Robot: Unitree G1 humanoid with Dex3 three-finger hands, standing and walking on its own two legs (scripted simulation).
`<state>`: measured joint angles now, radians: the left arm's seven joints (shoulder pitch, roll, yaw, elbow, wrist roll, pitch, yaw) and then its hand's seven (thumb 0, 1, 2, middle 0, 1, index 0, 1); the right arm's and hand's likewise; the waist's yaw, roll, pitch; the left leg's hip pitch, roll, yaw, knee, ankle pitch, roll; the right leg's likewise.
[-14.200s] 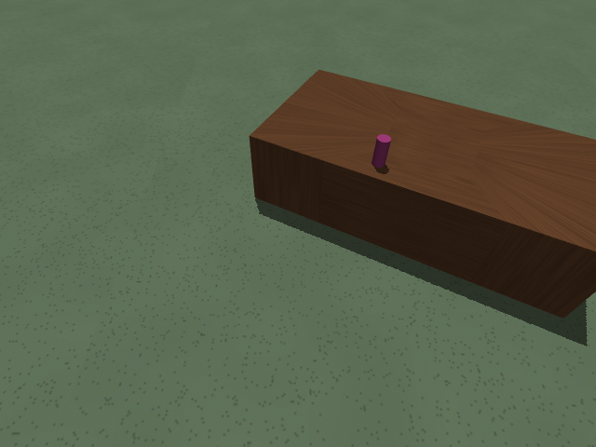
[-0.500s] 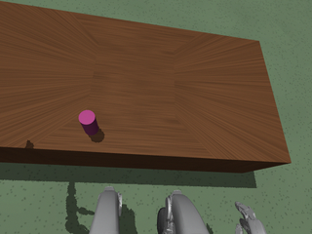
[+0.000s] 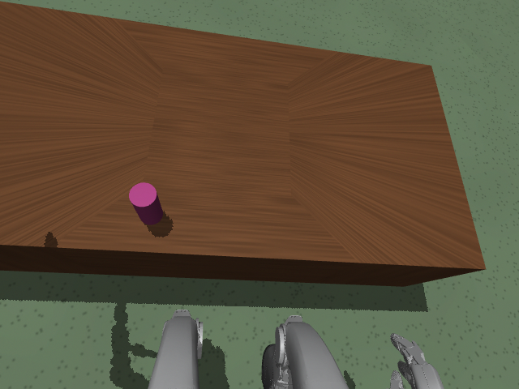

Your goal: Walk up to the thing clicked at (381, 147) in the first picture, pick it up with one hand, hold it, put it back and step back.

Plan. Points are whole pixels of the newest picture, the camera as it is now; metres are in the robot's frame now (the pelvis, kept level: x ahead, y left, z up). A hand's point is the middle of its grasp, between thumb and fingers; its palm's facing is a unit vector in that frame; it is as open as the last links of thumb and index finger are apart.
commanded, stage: approach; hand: left
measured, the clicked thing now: (147, 205) +0.45 +0.20 -0.23
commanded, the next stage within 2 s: close in in 0.44 s
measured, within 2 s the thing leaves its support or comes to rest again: neither
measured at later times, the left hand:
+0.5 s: hand (83, 221) +0.39 +0.30 -0.17, palm faces +0.04 -1.00 +0.04, open 17.3 cm
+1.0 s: hand (137, 226) +0.40 +0.22 -0.23, palm faces +0.07 -1.00 +0.02, open 17.7 cm
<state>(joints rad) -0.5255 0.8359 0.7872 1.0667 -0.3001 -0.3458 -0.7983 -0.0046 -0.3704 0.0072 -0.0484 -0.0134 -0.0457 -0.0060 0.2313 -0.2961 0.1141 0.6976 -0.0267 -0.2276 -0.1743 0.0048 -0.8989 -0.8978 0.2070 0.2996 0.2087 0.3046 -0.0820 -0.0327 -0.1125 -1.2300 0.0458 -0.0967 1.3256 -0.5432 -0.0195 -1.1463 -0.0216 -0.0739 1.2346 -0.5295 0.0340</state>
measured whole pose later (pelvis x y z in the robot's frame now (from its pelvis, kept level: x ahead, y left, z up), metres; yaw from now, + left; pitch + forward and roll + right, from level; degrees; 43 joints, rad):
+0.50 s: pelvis -0.04 -0.01 -0.16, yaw -3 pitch +34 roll -6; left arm -0.65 0.64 0.69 1.09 -0.23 -0.57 -0.67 -0.01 -0.47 0.04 -0.03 -0.06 -0.03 -0.06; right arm 0.12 -0.28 0.10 0.69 -0.10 -0.22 -0.08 0.00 -0.90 -0.90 0.21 0.30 0.21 0.30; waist -0.11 -0.03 -0.16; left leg -1.83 0.03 -0.12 1.91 -0.67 -0.03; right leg -1.77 -0.02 -0.05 1.85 -0.68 0.03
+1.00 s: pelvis -0.07 -0.01 -0.23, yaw -3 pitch +33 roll -4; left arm -0.66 0.43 0.51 0.89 -0.17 -0.50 -0.35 -0.01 -0.60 0.00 -0.05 -0.08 -0.07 -0.06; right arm 0.14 -0.28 0.03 0.71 -0.05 -0.12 -0.01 0.01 -0.91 -0.90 0.20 0.30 0.21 0.30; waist -0.09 0.01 -0.16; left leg -2.05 0.03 -0.11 2.13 -0.66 -0.04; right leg -2.00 -0.01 -0.02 2.09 -0.67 0.04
